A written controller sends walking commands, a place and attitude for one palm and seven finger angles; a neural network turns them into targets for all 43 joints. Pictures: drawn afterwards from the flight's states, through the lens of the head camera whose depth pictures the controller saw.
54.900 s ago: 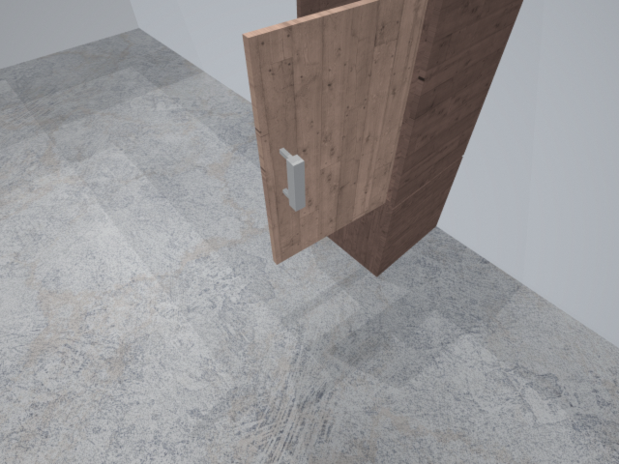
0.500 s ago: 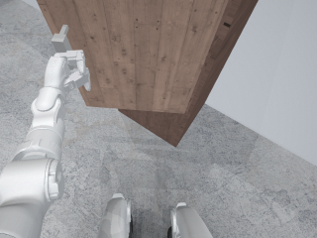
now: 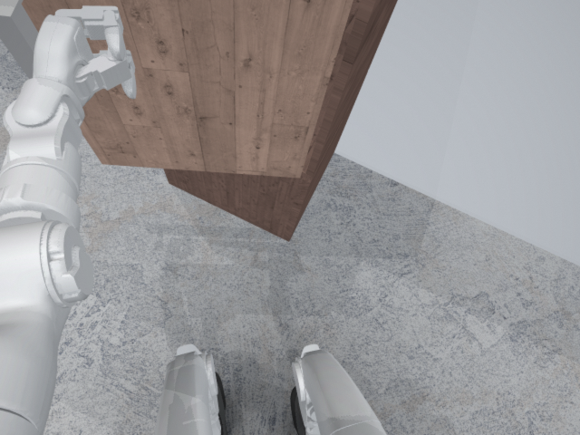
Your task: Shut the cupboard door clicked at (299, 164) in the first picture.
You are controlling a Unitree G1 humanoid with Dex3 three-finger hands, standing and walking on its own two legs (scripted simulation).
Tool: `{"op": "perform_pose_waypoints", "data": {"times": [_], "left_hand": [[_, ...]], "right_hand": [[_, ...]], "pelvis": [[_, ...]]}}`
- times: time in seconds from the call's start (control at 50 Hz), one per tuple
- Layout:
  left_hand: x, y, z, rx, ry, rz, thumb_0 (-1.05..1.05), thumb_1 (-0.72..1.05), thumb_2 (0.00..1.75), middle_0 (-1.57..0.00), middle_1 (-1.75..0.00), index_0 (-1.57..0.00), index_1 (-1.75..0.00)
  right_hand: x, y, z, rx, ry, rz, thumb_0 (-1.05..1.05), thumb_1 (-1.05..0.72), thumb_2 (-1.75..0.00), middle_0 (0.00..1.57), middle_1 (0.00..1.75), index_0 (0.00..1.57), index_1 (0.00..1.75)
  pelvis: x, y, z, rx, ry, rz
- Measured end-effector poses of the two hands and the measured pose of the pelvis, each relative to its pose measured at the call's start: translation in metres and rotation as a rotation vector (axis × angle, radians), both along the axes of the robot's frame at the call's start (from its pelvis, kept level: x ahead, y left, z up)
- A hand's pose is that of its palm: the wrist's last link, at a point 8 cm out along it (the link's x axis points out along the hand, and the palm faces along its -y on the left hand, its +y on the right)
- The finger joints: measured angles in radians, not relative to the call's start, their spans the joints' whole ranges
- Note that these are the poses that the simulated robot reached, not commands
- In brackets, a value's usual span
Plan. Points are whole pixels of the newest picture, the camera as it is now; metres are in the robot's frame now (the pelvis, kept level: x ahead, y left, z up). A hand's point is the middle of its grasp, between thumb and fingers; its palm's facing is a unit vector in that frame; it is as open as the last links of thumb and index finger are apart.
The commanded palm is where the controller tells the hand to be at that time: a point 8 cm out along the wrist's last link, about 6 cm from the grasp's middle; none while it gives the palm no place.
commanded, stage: push the door shut along its arc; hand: left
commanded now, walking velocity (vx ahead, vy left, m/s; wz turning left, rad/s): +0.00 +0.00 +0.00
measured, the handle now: (40, 45) +0.60 +0.24 +0.10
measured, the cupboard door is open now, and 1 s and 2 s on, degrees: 25 15 15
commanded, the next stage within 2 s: pull the fist back off the door in 0.46 s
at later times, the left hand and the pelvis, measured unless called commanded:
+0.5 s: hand (133, 44) +0.59 +0.13 +0.11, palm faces -0.28 -0.96 -0.04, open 3.0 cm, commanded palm +0.62 +0.13 +0.10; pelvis +0.00 +0.00 -0.02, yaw -1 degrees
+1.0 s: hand (146, 45) +0.59 +0.12 +0.10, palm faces +0.11 -0.99 -0.02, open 3.1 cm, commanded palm +0.55 +0.14 +0.10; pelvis +0.02 +0.00 +0.02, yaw +0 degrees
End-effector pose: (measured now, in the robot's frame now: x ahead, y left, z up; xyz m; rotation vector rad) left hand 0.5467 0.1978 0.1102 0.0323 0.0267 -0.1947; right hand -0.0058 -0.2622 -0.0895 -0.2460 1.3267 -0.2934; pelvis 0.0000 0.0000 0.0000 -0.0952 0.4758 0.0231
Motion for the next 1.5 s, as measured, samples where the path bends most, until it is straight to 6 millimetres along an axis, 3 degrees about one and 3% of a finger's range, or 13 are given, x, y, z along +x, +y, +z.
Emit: {"op": "perform_pose_waypoints", "data": {"times": [0.22,0.58,0.68,0.74,0.8,0.96,1.12,1.28,1.42,1.5], "left_hand": [[0.019,0.000,-0.002,0.019,0.021,-0.034,-0.02,0.86,0.92,-1.30,-1.50,-1.30,-1.50],[0.046,-0.008,0.000,0.015,0.019,-0.100,0.00,0.90,0.97,-1.30,-1.50,-1.30,-1.50],[0.047,-0.007,-0.008,-0.133,0.019,0.185,0.02,0.80,0.92,-1.30,-1.50,-1.30,-1.50],[0.044,-0.009,-0.013,-0.055,0.013,0.333,0.01,0.80,0.90,-1.30,-1.50,-1.30,-1.50],[0.040,-0.014,-0.014,0.021,0.000,0.347,0.01,0.82,0.89,-1.30,-1.50,-1.29,-1.50],[0.026,-0.027,-0.006,-0.017,0.033,0.299,0.02,0.88,0.90,-1.30,-1.50,-1.30,-1.50],[0.004,-0.029,-0.003,-0.009,0.005,0.306,0.02,0.90,0.90,-1.30,-1.50,-1.30,-1.50],[-0.027,-0.027,-0.015,-0.011,-0.018,0.312,0.02,0.90,0.90,-1.30,-1.50,-1.30,-1.50],[-0.054,-0.028,-0.012,-0.004,-0.041,0.302,0.02,0.90,0.90,-1.30,-1.50,-1.30,-1.50],[-0.058,-0.033,-0.011,0.005,-0.019,0.296,0.02,0.90,0.90,-1.31,-1.50,-1.30,-1.50]], "right_hand": [[-0.018,0.005,-0.005,0.015,0.077,-0.035,0.00,-0.91,-0.90,0.21,0.30,0.21,0.30],[-0.019,-0.004,-0.006,-0.078,0.067,-0.014,0.00,-0.91,-0.90,0.20,0.30,0.21,0.30],[-0.024,0.010,-0.009,-0.028,0.088,0.025,0.00,-0.91,-0.90,0.20,0.30,0.21,0.30],[-0.029,0.021,-0.010,0.033,0.108,0.029,0.00,-0.91,-0.90,0.20,0.30,0.21,0.30],[-0.036,0.030,-0.009,0.083,0.127,-0.003,0.00,-0.91,-0.90,0.20,0.30,0.21,0.30],[-0.039,0.038,0.008,0.143,0.155,-0.042,0.00,-0.91,-0.90,0.21,0.30,0.21,0.30],[-0.016,0.014,0.021,0.123,0.139,-0.011,0.00,-0.91,-0.90,0.20,0.30,0.21,0.30],[0.037,-0.013,0.023,0.080,0.057,0.040,0.00,-0.91,-0.90,0.20,0.30,0.21,0.30],[0.086,-0.019,0.021,0.082,-0.044,0.092,0.00,-0.91,-0.90,0.20,0.30,0.20,0.30],[0.105,-0.016,0.018,0.090,-0.091,0.120,0.00,-0.91,-0.90,0.20,0.30,0.20,0.30]], "pelvis": [[0.004,-0.002,-0.005,-0.001,0.028,-0.009],[-0.002,0.000,-0.023,-0.032,0.072,-0.001],[-0.002,0.002,-0.023,-0.033,0.084,-0.006],[-0.001,0.002,-0.021,-0.028,0.085,-0.005],[0.001,0.002,-0.015,-0.023,0.077,-0.004],[0.013,0.000,0.011,-0.002,0.036,-0.006],[0.028,-0.006,0.027,0.022,-0.004,0.001],[0.036,-0.012,0.034,0.043,-0.036,0.010],[0.038,-0.017,0.038,0.055,-0.070,0.021],[0.035,-0.020,0.039,0.057,-0.081,0.030]]}}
